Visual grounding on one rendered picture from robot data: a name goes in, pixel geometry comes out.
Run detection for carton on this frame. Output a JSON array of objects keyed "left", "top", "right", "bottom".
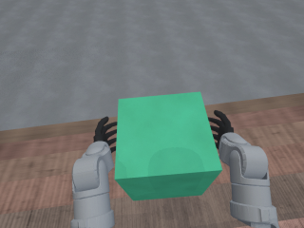
[{"left": 114, "top": 91, "right": 222, "bottom": 201}]

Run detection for left robot forearm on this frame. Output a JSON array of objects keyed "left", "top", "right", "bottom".
[{"left": 70, "top": 141, "right": 115, "bottom": 228}]

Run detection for robot left hand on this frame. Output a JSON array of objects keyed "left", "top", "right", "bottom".
[{"left": 93, "top": 116, "right": 118, "bottom": 153}]

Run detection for right robot forearm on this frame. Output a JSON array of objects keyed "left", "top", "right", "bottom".
[{"left": 218, "top": 132, "right": 279, "bottom": 228}]

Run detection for robot right hand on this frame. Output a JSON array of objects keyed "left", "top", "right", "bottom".
[{"left": 208, "top": 110, "right": 234, "bottom": 149}]

